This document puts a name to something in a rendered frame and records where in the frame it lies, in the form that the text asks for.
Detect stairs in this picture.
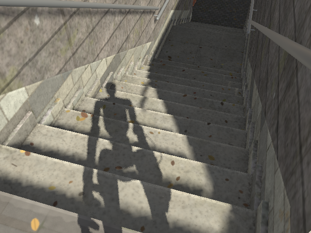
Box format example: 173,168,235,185
0,58,256,233
176,21,246,36

